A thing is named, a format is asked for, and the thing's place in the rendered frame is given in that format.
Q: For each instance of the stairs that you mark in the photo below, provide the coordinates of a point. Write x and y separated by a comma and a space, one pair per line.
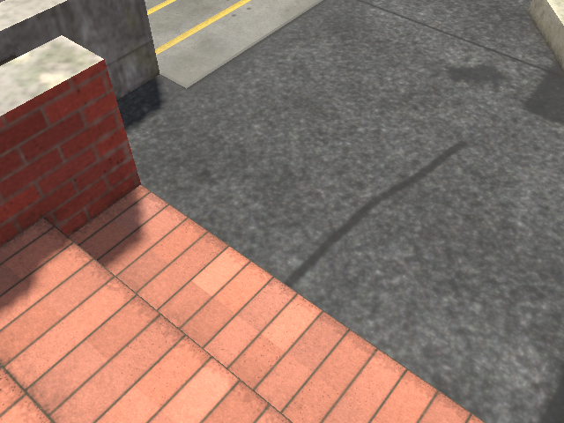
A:
170, 18
144, 316

